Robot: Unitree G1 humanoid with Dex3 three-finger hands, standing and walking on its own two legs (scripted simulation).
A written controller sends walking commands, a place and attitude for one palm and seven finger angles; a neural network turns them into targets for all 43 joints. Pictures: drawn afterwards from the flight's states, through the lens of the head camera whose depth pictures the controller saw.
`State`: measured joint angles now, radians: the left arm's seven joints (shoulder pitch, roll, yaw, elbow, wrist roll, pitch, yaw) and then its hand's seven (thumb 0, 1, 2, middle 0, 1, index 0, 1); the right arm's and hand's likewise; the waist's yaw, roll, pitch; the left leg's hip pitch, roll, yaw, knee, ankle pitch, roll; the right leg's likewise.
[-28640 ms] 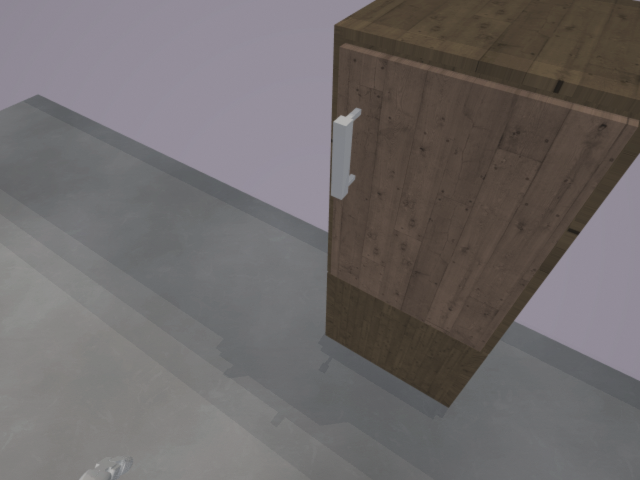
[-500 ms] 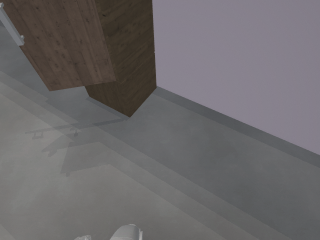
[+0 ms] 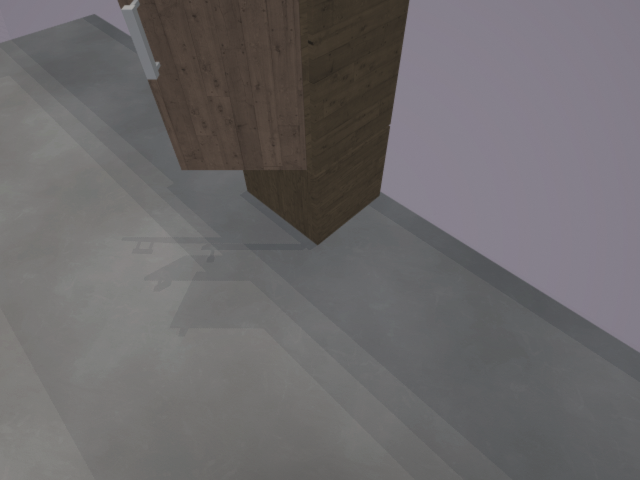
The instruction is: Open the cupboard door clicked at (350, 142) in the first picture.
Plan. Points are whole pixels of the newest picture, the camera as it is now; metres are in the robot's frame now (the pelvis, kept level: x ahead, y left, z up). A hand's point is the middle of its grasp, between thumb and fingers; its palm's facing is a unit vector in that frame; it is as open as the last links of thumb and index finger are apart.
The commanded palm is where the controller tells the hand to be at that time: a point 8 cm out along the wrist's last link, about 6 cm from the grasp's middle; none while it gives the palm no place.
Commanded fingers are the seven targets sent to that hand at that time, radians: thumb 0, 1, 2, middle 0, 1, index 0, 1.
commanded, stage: take the last steps up to it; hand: left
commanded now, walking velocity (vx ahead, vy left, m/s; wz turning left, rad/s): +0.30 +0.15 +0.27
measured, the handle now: (144, 40) +0.99 +0.49 +0.06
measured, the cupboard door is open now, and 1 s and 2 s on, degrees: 44 44 44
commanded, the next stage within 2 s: come to a stop and stand still in 1.18 s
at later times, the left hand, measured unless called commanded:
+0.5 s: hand out of the picture +0.03 +0.25 -0.19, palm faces +0.23 -0.96 -0.18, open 7.4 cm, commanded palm none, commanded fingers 0.00 0.90 0.90 -0.20 -0.30 -0.20 -0.30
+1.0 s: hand (174, 305) +0.41 +0.30 -0.15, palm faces +0.07 -0.97 -0.21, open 7.4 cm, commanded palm none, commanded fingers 0.00 0.90 0.90 -0.20 -0.30 -0.20 -0.30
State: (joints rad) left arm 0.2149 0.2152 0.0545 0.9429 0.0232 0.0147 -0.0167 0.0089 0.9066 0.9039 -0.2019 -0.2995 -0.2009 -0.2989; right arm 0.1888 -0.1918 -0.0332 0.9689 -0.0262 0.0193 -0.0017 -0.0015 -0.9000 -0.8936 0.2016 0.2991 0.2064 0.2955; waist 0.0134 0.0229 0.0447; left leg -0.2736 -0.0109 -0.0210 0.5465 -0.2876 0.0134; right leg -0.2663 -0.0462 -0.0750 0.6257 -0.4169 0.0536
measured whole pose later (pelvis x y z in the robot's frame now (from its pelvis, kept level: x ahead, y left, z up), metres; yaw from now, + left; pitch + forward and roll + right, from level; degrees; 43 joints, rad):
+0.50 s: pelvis +0.13 +0.09 -0.02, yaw +9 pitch +0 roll +1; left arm 0.39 0.18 0.05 1.12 0.02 0.00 0.00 0.01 0.90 0.90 -0.21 -0.30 -0.20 -0.30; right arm 0.11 -0.20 -0.04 0.97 -0.03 -0.04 0.02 0.00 -0.91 -0.89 0.20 0.30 0.20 0.29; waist 0.04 -0.04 0.11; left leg -0.43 0.02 0.12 0.67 -0.23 0.06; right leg -0.22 -0.18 -0.06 1.04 -0.53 0.04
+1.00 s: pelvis +0.31 +0.12 +0.00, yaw +5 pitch +0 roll +1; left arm 0.14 0.15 0.04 0.95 0.03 -0.06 -0.01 0.01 0.91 0.90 -0.20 -0.30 -0.20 -0.30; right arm 0.40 -0.16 -0.03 1.13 -0.02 -0.03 0.00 0.00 -0.91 -0.89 0.20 0.30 0.20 0.29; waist -0.03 0.03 0.06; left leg -0.20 0.00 0.12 0.82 -0.48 0.03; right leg -0.34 -0.05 -0.13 0.61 -0.25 -0.05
